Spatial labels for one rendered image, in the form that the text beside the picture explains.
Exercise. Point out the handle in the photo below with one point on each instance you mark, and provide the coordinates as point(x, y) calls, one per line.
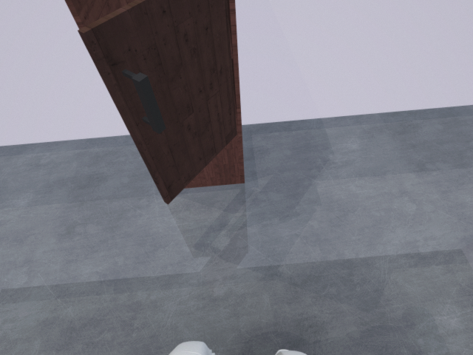
point(148, 100)

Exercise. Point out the cupboard door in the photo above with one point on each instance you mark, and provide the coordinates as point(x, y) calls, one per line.
point(184, 48)

